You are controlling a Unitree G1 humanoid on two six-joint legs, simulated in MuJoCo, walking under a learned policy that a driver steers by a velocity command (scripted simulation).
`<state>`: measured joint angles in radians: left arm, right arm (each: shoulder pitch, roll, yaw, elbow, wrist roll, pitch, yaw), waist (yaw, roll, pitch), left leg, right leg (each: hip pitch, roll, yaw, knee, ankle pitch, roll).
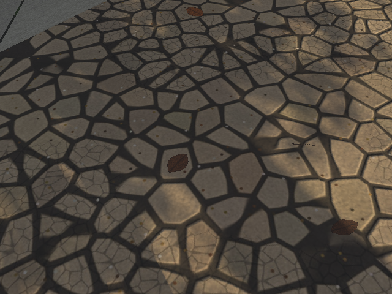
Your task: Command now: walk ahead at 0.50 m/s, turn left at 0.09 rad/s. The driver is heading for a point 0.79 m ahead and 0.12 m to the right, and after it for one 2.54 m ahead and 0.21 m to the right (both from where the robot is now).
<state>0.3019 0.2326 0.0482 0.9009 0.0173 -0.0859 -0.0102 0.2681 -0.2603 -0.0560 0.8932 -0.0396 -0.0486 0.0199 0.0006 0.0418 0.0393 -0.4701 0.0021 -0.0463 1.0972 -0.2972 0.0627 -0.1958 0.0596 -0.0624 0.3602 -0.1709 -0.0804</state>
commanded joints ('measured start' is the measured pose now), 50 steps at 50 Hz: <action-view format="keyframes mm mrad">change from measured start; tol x32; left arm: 1 54 102 19 -18 -9 -25 0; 50 -27 158 64 -65 -10 62 9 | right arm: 1 19 -32 -1 -46 -7 8 13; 12 -318 -22 26 -157 12 -5 12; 18 183 -235 -49 -30 -31 -33 -25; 50 1 -82 -13 -90 20 -55 -22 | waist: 1 -18 -117 -11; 50 15 4 -21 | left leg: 1 -132 63 18 -51 72 -24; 16 338 -23 115 -662 167 62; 19 697 421 -546 -816 -39 208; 24 333 251 -85 -949 200 83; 43 607 274 309 -561 1123 48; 45 351 237 322 -80 757 6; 46 -118 27 280 286 -211 -55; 50 -201 108 15 156 -14 -52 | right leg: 1 78 -267 240 -215 219 -136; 16 178 -230 87 204 673 -53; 18 -352 -10 -7 807 -334 4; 19 -418 -51 107 882 -326 -12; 34 -486 -149 26 481 172 40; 43 -213 12 -123 260 -90 -108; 47 485 -400 796 -70 -87 -369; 50 157 -288 448 -118 181 -246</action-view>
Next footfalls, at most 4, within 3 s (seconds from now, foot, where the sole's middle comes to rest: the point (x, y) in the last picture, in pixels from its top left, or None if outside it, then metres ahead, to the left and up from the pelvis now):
0.32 left None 0.33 0.12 -0.78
0.90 right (240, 268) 0.57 -0.09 -0.78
1.44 left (233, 183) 0.93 -0.09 -0.78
1.98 right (283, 137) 1.17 -0.33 -0.78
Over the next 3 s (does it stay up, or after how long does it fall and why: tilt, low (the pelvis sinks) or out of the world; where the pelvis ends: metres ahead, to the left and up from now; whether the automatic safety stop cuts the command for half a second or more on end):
stays up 1.54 -0.15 -0.02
